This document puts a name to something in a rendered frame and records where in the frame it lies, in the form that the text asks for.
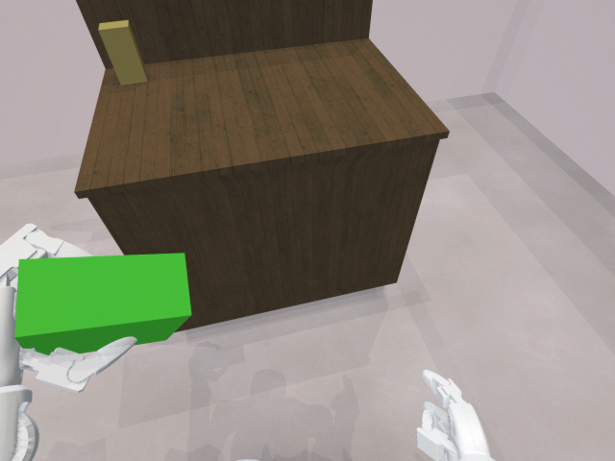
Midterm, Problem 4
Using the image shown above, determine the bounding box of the table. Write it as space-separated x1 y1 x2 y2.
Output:
74 0 450 332

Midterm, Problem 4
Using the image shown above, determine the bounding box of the robot left forearm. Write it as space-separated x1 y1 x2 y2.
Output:
0 385 39 461

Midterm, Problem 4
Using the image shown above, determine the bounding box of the sponge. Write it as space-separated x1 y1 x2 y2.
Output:
14 253 191 355

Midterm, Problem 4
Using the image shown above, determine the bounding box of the right robot hand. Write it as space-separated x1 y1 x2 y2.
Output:
417 370 492 461

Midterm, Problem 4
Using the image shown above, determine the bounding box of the left robot hand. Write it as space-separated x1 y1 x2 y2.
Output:
0 224 137 393

